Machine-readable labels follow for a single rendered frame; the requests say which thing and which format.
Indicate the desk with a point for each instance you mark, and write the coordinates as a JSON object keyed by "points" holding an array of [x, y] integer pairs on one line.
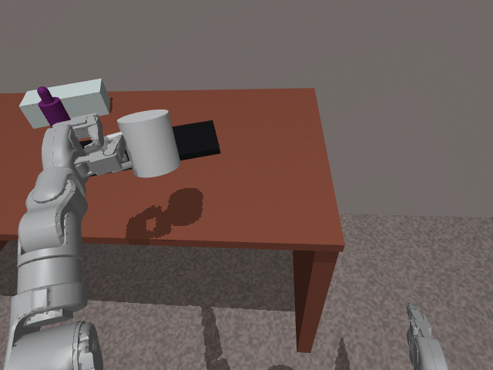
{"points": [[269, 188]]}

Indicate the left robot hand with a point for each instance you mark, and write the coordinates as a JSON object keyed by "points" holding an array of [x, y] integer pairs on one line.
{"points": [[61, 148]]}

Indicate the left robot arm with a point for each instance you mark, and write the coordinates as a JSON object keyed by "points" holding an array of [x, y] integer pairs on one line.
{"points": [[50, 284]]}

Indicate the right robot hand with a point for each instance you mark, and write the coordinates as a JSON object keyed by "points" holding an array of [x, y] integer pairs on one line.
{"points": [[425, 352]]}

